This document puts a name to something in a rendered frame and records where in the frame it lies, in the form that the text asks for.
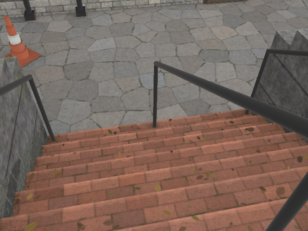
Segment stairs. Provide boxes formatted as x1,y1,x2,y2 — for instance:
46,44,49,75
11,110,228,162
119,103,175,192
0,109,308,231

